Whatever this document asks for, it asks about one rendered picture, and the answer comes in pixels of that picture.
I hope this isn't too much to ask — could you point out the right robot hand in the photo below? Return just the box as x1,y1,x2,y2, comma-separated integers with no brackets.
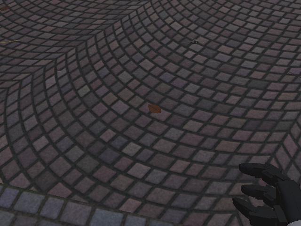
232,162,301,226

